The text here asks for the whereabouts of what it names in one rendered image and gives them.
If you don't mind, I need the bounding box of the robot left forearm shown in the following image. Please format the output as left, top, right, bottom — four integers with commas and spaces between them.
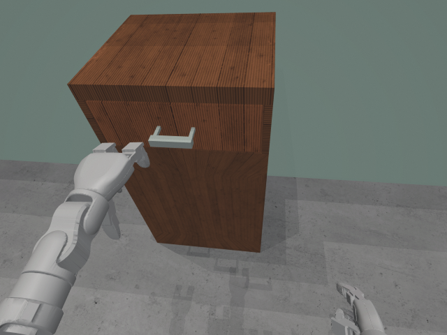
0, 189, 109, 335

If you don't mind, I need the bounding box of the cabinet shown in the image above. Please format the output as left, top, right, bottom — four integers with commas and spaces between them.
67, 12, 276, 253

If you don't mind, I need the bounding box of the robot right hand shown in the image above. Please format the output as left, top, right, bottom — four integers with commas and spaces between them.
331, 282, 385, 335

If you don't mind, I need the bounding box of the robot left hand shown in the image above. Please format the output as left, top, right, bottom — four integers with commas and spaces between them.
74, 142, 150, 239

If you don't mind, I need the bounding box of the drawer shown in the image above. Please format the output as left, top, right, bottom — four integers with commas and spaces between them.
86, 100, 263, 152

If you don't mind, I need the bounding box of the handle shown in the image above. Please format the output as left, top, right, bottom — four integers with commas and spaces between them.
148, 126, 196, 149

